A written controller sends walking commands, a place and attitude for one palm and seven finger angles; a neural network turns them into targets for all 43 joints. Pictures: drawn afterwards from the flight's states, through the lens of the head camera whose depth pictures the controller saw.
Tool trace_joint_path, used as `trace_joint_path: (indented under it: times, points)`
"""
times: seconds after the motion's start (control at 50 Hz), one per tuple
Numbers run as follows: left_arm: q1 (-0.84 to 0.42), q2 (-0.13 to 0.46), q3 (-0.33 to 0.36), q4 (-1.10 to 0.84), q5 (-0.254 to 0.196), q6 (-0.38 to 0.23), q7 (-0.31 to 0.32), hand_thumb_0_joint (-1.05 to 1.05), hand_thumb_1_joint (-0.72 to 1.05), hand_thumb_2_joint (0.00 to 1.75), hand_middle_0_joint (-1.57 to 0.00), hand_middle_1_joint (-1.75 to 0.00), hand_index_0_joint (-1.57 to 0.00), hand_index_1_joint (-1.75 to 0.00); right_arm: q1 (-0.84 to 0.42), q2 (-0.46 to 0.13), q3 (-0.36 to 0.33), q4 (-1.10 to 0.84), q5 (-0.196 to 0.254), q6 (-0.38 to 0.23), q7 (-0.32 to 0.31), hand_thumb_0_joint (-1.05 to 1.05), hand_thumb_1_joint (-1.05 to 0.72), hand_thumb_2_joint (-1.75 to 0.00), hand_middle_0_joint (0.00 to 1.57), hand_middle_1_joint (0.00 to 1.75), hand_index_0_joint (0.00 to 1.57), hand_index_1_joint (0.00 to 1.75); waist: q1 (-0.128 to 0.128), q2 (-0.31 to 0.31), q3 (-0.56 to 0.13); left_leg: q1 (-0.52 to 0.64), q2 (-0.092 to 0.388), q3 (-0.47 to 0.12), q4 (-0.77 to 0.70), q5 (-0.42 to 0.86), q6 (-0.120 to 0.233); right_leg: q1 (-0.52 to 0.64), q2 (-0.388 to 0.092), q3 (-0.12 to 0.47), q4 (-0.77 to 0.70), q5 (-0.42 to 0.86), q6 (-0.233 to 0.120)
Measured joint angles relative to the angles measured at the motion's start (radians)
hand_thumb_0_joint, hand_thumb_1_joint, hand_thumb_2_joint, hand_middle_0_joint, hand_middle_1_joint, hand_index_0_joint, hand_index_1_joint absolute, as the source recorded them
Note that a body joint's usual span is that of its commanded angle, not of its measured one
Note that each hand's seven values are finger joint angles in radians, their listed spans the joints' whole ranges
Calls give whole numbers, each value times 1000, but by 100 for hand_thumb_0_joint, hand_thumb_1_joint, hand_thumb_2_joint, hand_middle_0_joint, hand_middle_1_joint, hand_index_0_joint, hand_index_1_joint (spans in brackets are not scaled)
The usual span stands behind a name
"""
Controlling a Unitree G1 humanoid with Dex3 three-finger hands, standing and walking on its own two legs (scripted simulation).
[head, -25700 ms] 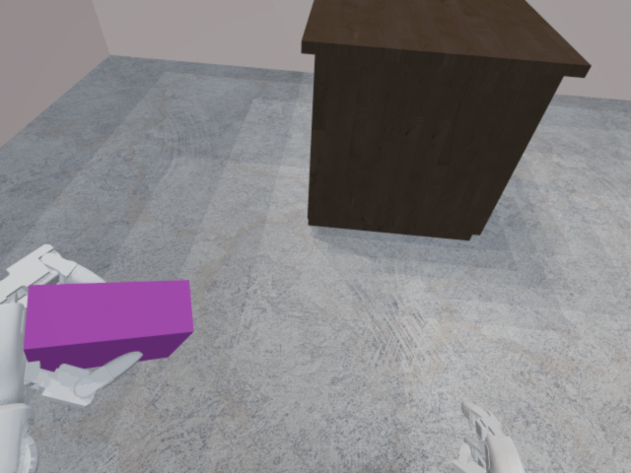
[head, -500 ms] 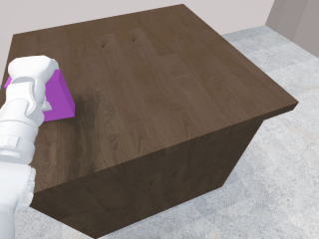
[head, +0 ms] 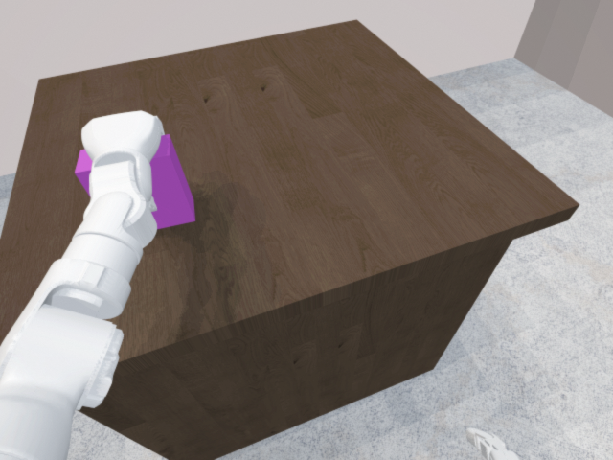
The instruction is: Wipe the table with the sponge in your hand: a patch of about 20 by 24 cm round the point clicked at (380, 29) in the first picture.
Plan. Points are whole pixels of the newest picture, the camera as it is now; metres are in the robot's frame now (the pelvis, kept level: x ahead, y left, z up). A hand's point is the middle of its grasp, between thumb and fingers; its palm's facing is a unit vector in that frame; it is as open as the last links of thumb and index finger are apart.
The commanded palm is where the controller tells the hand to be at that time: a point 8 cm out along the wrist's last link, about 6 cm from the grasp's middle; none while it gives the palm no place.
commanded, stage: wipe back along the middle lane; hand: left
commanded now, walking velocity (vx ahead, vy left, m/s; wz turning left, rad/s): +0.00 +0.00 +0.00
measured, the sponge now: (147, 198) +0.43 +0.27 +0.11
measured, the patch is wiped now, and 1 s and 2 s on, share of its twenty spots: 0.65 0.75 0.85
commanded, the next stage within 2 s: slide across to the third lane in 1.54 s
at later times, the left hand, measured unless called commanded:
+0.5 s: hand (151, 196) +0.39 +0.23 +0.15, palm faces +0.01 +0.03 -1.00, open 9.6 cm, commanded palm +0.36 +0.22 +0.18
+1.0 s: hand (157, 220) +0.35 +0.21 +0.15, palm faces +0.11 +0.00 -0.99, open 9.6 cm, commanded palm +0.31 +0.20 +0.17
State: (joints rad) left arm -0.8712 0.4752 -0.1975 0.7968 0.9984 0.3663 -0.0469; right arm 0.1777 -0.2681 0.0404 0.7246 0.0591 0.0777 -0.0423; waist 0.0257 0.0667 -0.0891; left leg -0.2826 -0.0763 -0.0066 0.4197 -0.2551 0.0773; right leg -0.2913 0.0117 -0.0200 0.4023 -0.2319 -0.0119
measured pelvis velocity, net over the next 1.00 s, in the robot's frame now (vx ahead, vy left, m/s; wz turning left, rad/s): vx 0.01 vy -0.03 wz -0.02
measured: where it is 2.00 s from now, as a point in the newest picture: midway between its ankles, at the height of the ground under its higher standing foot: outside the picture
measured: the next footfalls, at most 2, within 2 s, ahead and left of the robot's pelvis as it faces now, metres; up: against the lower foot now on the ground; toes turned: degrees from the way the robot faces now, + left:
none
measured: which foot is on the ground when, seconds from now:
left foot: down 0.00-1.00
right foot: down 0.00-1.00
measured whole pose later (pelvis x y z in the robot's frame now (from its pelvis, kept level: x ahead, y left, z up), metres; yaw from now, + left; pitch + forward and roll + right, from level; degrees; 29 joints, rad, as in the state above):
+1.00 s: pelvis +0.01 -0.03 +0.00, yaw -1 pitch +2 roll +0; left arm -0.38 0.46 -0.23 0.14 0.97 0.57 -0.07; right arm 0.08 -0.30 0.07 0.66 0.08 0.11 -0.04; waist 0.08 0.11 -0.09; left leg -0.18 -0.04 0.00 0.45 -0.30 0.04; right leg -0.21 0.05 -0.01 0.47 -0.29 -0.05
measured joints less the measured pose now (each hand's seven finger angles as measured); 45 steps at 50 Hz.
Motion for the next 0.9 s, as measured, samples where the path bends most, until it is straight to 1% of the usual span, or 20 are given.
trace_joint_path:
  times: [0.1,0.2,0.4,0.54,0.7,0.8,0.9]
  points:
    - [54,-12,-9,-68,-5,27,-9,-1,-49,112,-76,-139,-78,-144,13,-12,-4,0,0,11,1,1,-91,-90,20,30,20,30,5,10,-3,15,3,1,-1,-2,-3,12,3,1,3,-3,-4]
    - [114,-15,-14,-133,-9,38,-10,-1,-49,112,-76,-140,-77,-144,10,-19,0,1,3,19,-6,1,-91,-90,20,30,20,30,9,12,-4,37,9,4,-4,-3,-9,29,10,4,8,-7,-11]
    - [170,-4,-21,-198,-17,76,-18,0,-48,112,-75,-140,-77,-145,-32,-24,11,-16,9,23,-20,1,-91,-90,20,30,20,30,16,9,7,64,23,5,-13,1,-26,49,23,5,11,-5,-29]
    - [241,-3,-19,-294,-19,92,-27,0,-48,112,-75,-141,-76,-145,-52,-29,11,-33,9,26,-21,1,-91,-90,20,30,20,30,29,16,3,75,30,3,-11,-4,-35,58,30,3,16,-12,-37]
    - [293,-9,-36,-375,-19,134,-25,0,-47,112,-74,-141,-76,-146,-76,-29,18,-39,13,27,-21,1,-91,-90,20,30,20,30,41,19,4,85,33,-3,1,-16,-42,67,34,-3,31,-28,-44]
    - [334,-6,-30,-435,-21,154,-27,1,-47,111,-74,-142,-75,-146,-87,-27,22,-48,13,25,-18,1,-91,-90,20,30,20,30,45,24,4,85,36,0,11,-25,-43,67,36,-1,42,-36,-45]
    - [409,-7,-21,-543,-27,172,-26,1,-46,111,-73,-142,-75,-146,-89,-28,23,-60,15,26,-6,1,-91,-90,20,30,20,30,51,33,-1,93,37,5,21,-37,-42,72,37,4,53,-46,-44]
